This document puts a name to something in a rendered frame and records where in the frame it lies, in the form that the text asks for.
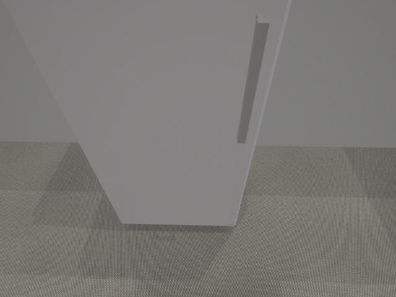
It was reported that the handle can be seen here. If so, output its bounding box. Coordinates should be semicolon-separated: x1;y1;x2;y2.
237;14;270;144

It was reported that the fridge door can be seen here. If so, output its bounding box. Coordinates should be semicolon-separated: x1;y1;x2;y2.
2;0;288;226

